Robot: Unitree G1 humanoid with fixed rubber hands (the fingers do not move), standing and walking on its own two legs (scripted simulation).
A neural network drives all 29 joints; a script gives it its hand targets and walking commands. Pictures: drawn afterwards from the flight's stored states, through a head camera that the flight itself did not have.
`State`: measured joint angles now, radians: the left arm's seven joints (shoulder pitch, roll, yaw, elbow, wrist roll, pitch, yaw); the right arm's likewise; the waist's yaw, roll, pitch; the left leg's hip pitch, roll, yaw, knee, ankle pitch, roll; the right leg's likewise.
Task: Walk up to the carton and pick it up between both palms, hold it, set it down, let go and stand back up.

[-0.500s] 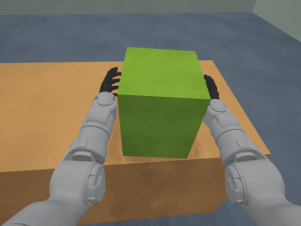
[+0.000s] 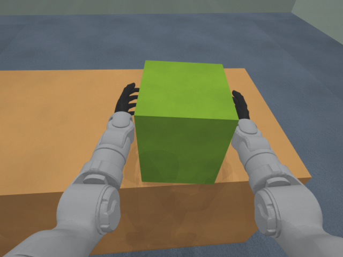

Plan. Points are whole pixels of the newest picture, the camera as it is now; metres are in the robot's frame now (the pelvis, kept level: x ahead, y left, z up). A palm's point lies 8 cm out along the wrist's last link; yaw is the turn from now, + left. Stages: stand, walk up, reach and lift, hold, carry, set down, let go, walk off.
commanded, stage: set down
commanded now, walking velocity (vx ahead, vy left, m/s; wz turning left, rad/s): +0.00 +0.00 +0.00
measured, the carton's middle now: (180, 124) +0.43 +0.04 +0.08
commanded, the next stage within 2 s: none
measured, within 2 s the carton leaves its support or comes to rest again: rests again in 0.44 s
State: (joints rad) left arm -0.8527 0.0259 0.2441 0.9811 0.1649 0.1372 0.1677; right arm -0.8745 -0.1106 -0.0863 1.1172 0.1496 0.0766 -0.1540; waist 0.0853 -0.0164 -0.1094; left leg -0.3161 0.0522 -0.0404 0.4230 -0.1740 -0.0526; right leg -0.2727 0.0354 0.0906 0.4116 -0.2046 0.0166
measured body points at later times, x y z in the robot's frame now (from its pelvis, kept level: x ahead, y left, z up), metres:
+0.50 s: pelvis +0.00 +0.00 +0.00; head +0.00 +0.01 +0.45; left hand +0.41 +0.18 +0.10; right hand +0.43 -0.11 +0.10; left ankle +0.02 +0.15 -0.74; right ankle +0.00 -0.13 -0.74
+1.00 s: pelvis +0.01 +0.00 +0.00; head +0.01 +0.01 +0.45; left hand +0.41 +0.19 +0.09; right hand +0.44 -0.11 +0.08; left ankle +0.02 +0.15 -0.74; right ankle +0.00 -0.13 -0.74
